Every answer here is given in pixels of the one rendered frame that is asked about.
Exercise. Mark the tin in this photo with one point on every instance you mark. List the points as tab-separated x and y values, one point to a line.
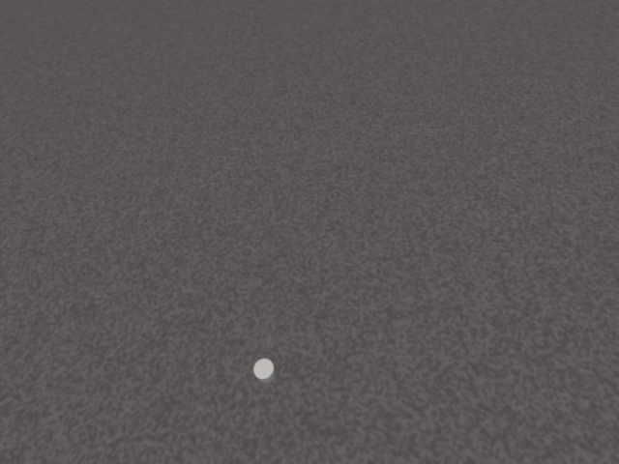
264	371

